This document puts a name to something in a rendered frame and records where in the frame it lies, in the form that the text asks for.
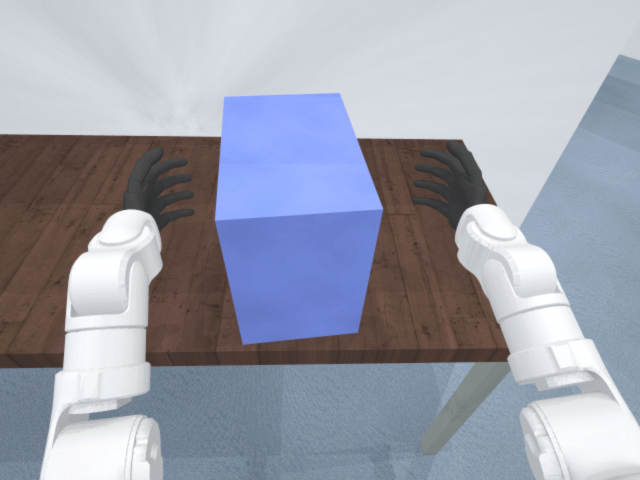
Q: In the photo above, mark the left robot forearm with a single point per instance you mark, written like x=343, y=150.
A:
x=106, y=315

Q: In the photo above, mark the left robot upper arm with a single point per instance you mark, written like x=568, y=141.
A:
x=119, y=448

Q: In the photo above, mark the table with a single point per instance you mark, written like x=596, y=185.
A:
x=421, y=305

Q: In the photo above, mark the right robot upper arm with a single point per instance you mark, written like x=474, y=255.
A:
x=584, y=436

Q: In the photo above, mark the robot left hand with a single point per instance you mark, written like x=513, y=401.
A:
x=142, y=192

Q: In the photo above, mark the robot right hand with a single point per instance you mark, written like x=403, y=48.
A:
x=467, y=187

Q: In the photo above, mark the carton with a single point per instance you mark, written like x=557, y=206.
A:
x=297, y=216

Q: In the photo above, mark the right robot forearm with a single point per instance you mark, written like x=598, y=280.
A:
x=546, y=344

